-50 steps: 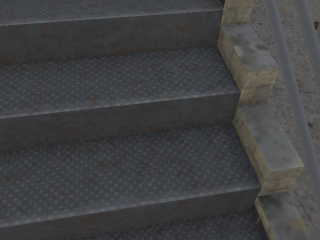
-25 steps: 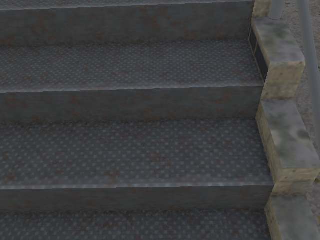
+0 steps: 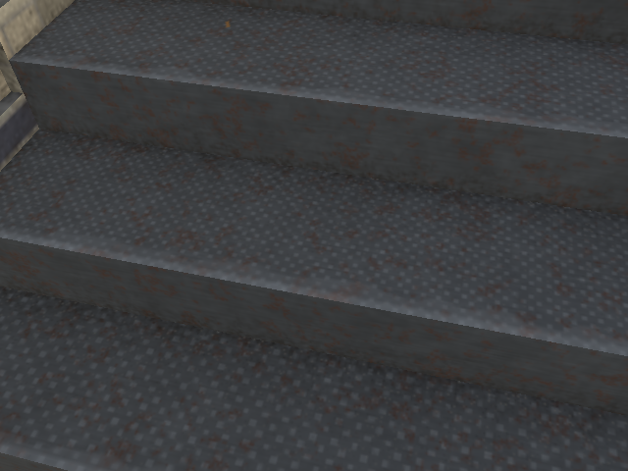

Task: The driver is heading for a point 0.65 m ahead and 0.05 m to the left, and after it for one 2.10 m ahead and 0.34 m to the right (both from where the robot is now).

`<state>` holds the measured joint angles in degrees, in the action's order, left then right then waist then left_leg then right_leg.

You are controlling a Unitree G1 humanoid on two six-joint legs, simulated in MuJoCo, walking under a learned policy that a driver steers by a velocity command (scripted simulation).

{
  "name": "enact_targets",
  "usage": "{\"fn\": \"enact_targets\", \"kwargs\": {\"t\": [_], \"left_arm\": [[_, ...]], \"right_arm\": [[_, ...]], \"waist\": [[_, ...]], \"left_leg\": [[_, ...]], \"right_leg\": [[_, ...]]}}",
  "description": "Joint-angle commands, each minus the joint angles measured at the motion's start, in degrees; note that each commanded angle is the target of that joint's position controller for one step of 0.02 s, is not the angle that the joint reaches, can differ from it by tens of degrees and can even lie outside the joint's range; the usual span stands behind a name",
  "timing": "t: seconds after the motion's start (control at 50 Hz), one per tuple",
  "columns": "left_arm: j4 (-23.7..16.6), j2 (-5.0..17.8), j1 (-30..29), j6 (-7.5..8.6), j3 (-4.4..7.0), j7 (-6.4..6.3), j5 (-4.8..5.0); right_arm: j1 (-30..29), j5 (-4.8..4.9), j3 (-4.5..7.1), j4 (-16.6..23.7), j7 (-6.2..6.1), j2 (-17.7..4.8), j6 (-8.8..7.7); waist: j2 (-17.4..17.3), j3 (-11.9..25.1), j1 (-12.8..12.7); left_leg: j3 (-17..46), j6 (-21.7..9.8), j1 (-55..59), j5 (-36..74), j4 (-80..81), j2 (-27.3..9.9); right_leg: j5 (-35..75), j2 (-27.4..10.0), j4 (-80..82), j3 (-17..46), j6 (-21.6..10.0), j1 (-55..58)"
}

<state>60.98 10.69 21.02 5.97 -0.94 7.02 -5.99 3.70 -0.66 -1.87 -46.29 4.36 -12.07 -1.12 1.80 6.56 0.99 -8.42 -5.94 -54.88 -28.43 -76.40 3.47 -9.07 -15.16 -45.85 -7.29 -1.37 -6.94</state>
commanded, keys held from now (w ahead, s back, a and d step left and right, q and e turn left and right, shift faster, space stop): w+q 0.48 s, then w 0.28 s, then w+e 0.24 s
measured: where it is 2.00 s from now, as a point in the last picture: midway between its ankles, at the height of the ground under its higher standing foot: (214, 93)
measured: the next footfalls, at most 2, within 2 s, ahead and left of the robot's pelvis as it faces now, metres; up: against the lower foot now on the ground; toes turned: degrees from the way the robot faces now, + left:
right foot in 0.44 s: +0.43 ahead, -0.06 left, +0.17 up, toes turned +13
left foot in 0.96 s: +0.59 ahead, +0.25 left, +0.17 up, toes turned +24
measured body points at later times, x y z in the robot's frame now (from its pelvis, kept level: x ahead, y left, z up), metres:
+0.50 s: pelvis +0.28 +0.01 +0.18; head +0.29 +0.02 +0.63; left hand +0.48 +0.24 +0.11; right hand +0.28 -0.20 +0.03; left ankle +0.12 +0.07 -0.54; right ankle +0.39 -0.07 -0.43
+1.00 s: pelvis +0.53 +0.12 +0.29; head +0.54 +0.13 +0.74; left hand +0.44 +0.30 +0.14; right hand +0.82 +0.03 +0.21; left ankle +0.56 +0.24 -0.43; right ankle +0.40 -0.07 -0.39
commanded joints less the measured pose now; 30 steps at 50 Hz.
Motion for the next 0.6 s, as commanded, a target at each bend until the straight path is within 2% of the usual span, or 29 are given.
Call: {"fn": "enact_targets", "kwargs": {"t": [0.02,0.04,0.06,0.08,0.1,0.12,0.14,0.16,0.18,0.2,0.22,0.24,0.26,0.28,0.3,0.32,0.34,0.36,0.38,0.4,0.44,0.46,0.48,0.5,0.52,0.54,0.56,0.58,0.6], "left_arm": [[-7.1,5.0,-4.93,-0.51,2.69,0.81,3.69],[-6.95,1.91,-4.41,0.25,1.65,-0.41,2.71],[-8.71,-1.11,-7.78,0.45,0.57,-1.31,2.58],[-9.13,-3.51,-9.28,0.53,-0.64,-2.09,2.74],[-10.39,-0.84,-9.82,-0.81,0.02,-2.9,3.08],[-9.55,1.28,-8.47,-1.78,0.51,-3.49,2.42],[-10.11,2.95,-10.32,-2.81,0.82,-3.44,2.83],[-10.3,3.25,-11.19,-2.8,0.73,-3.79,2.48],[-10.68,2.2,-12.87,-2.75,-0.23,-3.51,3.31],[-11.57,1.32,-15.84,-2.47,-1.0,-3.42,3.17],[-14.13,-0.43,-19.81,-2.12,-1.93,-3.6,2.2],[-15.24,-0.06,-22.24,-1.9,-2.17,-3.86,2.4],[-17.59,1.36,-25.45,-2.55,-2.02,-4.46,2.47],[-18.62,1.54,-29.0,-3.02,-2.44,-4.6,2.53],[-20.84,0.62,-31.48,-4.12,-2.35,-5.32,2.66],[-21.85,0.24,-34.29,-5.25,-2.67,-5.47,1.77],[-22.77,-0.7,-35.71,-5.84,-2.75,-5.47,1.39],[-23.28,-0.21,-35.68,-6.0,-2.6,-5.31,1.03],[-24.22,-0.25,-35.16,-6.56,-2.44,-4.72,1.37],[-25.2,0.01,-34.3,-7.26,-1.99,-3.93,1.92],[-26.17,5.03,-32.01,-7.27,-0.35,-3.66,2.8],[-23.91,6.83,-22.85,-6.37,1.03,-4.88,3.9],[-17.17,6.49,-5.24,-5.81,1.31,-5.72,3.99],[-10.5,9.13,11.24,-5.76,2.29,-6.45,2.05],[-11.06,8.97,11.2,-4.49,2.2,-6.84,-1.16],[-7.94,8.03,4.8,-2.92,2.3,-6.22,0.96],[-5.92,3.02,0.14,-2.51,1.69,-5.58,1.94],[-4.0,-3.75,-2.69,-2.86,0.08,-5.42,2.28],[-2.82,-7.69,-4.46,-2.57,-1.01,-4.96,2.75]], "right_arm": [[36.08,-0.48,6.69,-11.16,-2.27,-17.76,-2.64],[31.52,0.02,5.14,-13.0,-2.27,-11.93,-4.06],[25.19,-0.16,4.08,-13.03,-1.47,-7.72,-4.46],[16.62,-0.65,2.5,-12.28,-0.62,-2.94,-4.03],[13.78,-2.75,0.98,-12.46,0.21,1.08,-3.56],[9.72,-2.73,0.19,-12.53,0.52,3.23,-3.74],[6.72,-2.6,0.4,-11.64,0.72,1.96,-4.34],[6.08,-2.97,0.26,-11.51,0.49,1.73,-5.06],[12.94,-4.03,0.32,-13.65,-0.38,0.33,-5.38],[18.95,-4.87,-0.07,-16.23,-0.94,0.9,-5.12],[24.64,-6.2,-0.95,-18.35,-1.49,1.72,-4.89],[27.63,-6.79,-1.26,-19.13,-1.72,1.61,-4.94],[28.63,-7.48,-1.47,-19.29,-0.8,0.33,-5.32],[32.49,-6.81,-1.54,-19.44,-0.58,-0.59,-5.3],[36.39,-6.96,-2.22,-21.22,0.17,0.35,-5.52],[36.46,-5.23,-2.35,-20.04,0.77,0.49,-5.73],[36.95,-4.32,-2.87,-19.69,1.0,1.21,-6.1],[31.64,-2.42,-2.97,-16.38,1.28,1.25,-6.57],[27.82,-1.63,-2.63,-14.29,1.58,-1.05,-7.06],[26.88,-1.15,-2.14,-13.3,1.5,-4.27,-7.95],[25.4,1.46,2.13,-12.36,1.57,-12.82,-7.78],[24.79,-0.28,3.63,-13.45,2.61,-12.75,-7.15],[32.74,-4.18,1.95,-15.05,2.78,-3.54,-7.12],[29.2,-4.54,0.86,-14.17,4.25,0.64,-6.45],[20.54,-0.55,2.61,-14.27,4.3,-1.06,-5.76],[16.15,0.76,3.16,-13.07,3.1,-1.29,-5.93],[13.22,-0.23,3.33,-11.6,1.8,-1.81,-5.76],[9.47,-1.32,3.18,-9.77,0.66,-1.34,-5.55],[7.39,-1.61,2.37,-7.74,-0.64,1.84,-4.91]], "waist": [[-9.74,4.62,9.96],[-13.72,2.74,6.32],[-11.27,0.41,3.07],[-5.87,0.03,-1.28],[-0.17,-0.41,-3.57],[2.14,-2.31,-5.33],[0.51,-3.66,-6.7],[-2.18,-4.79,-7.75],[-7.3,-5.34,-5.26],[-5.0,-5.61,-3.58],[-3.43,-5.94,-2.2],[-1.58,-5.75,-1.08],[1.37,-4.19,-1.23],[-2.32,-5.15,1.63],[-5.7,-5.66,2.31],[-6.26,-6.54,2.77],[-7.83,-8.02,3.19],[-8.67,-7.17,1.11],[-8.74,-4.03,-1.41],[-11.21,-1.37,-3.39],[-15.73,0.21,-5.17],[-13.29,5.0,-7.61],[0.65,21.19,-7.29],[14.95,24.38,-13.88],[14.0,8.44,-16.4],[7.36,-1.95,-11.62],[0.0,-2.16,-8.24],[-7.55,-0.85,-6.18],[-7.04,-0.7,-3.2]], "left_leg": [[55.84,-7.68,48.46,8.49,52.06,-13.62],[52.12,-8.87,38.34,7.85,49.31,-12.27],[47.7,-10.16,34.4,7.49,47.19,-11.09],[42.53,-10.36,28.26,6.05,47.4,-9.74],[41.23,-10.66,26.51,8.8,50.04,-10.32],[38.38,-10.53,24.55,9.31,51.51,-10.22],[33.14,-9.83,20.31,10.17,53.96,-9.69],[28.86,-7.94,17.98,9.93,54.72,-6.76],[26.54,-8.26,20.97,11.52,54.9,-5.55],[27.93,-7.88,25.81,11.98,54.5,-6.68],[27.28,-7.25,29.98,12.31,53.88,-6.34],[27.08,-7.02,32.88,13.33,53.77,-5.79],[26.12,-6.44,31.25,13.21,54.97,-5.07],[27.78,-8.22,31.63,14.08,56.85,-5.39],[29.45,-9.09,31.64,15.43,57.95,-6.3],[29.98,-10.51,31.74,18.91,60.81,-7.75],[32.46,-11.55,32.9,25.22,61.14,-9.96],[29.74,-11.61,29.52,38.12,63.33,-10.48],[28.92,-12.41,22.77,56.95,63.1,-11.16],[29.19,-13.31,26.06,77.7,61.56,-13.54],[28.06,-13.0,46.44,106.62,56.57,-15.1],[25.85,-10.73,51.59,115.26,45.98,-13.79],[24.36,-6.61,33.6,106.55,28.22,-10.13],[25.48,-2.82,11.3,41.86,5.85,0.51],[28.82,-2.69,-2.38,27.86,-20.9,3.37],[27.13,-4.31,-10.02,30.93,-31.26,1.41],[25.36,-6.51,-10.19,28.38,-32.93,0.9],[24.75,-8.49,-10.87,26.04,-32.93,0.34],[24.19,-9.79,-10.79,25.48,-31.77,-1.31]], "right_leg": [[11.04,15.87,-58.78,18.91,-1.45,-46.62],[12.83,15.9,-71.66,21.3,-3.44,-46.92],[10.9,17.37,-79.94,20.9,-6.33,-52.91],[12.19,16.49,-80.46,21.34,-9.11,-54.63],[13.62,15.62,-79.01,21.15,-10.25,-57.13],[11.83,14.15,-77.29,19.18,-10.46,-59.36],[7.68,12.71,-75.39,16.57,-10.03,-57.92],[7.22,12.79,-74.64,14.88,-9.48,-57.11],[1.8,14.59,-85.94,12.0,-9.17,-62.4],[-1.54,15.18,-92.22,11.49,-9.59,-69.26],[-2.66,14.4,-89.49,11.8,-10.59,-73.87],[-2.42,13.62,-85.23,10.9,-10.41,-75.47],[4.75,11.65,-71.69,8.83,-8.86,-69.98],[5.12,10.72,-69.4,7.42,-6.72,-70.23],[5.24,10.04,-69.13,6.18,-5.15,-71.45],[-0.26,10.03,-63.15,1.63,-3.97,-68.91],[-3.88,9.95,-58.63,2.11,-3.11,-67.75],[-8.22,11.21,-48.43,-1.71,-3.35,-56.46],[-10.17,13.53,-41.35,-3.5,-2.97,-40.92],[-9.77,16.36,-38.24,-5.07,-1.18,-32.72],[-15.67,21.67,-18.36,-5.62,-0.14,-31.95],[-12.1,21.26,-11.66,-0.01,-2.0,-24.78],[7.96,11.24,-13.78,19.05,-13.41,6.07],[1.25,-1.13,8.03,50.02,-25.0,21.68],[-23.49,-2.82,18.13,62.06,-22.04,6.48],[-29.89,-2.19,17.41,53.68,-19.33,-1.79],[-20.94,-2.71,16.82,45.21,-18.99,-5.1],[-10.33,-3.07,16.8,37.93,-17.86,-5.72],[-3.91,-1.75,18.19,31.77,-15.48,-8.56]]}}
Velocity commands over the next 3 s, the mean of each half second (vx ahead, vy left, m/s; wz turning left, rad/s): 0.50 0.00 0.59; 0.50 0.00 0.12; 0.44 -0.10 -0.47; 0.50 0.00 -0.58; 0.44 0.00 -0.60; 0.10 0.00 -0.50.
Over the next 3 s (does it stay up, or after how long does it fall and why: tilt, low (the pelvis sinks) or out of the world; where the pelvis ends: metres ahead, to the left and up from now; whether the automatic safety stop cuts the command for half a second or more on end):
stays up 1.35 0.04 0.80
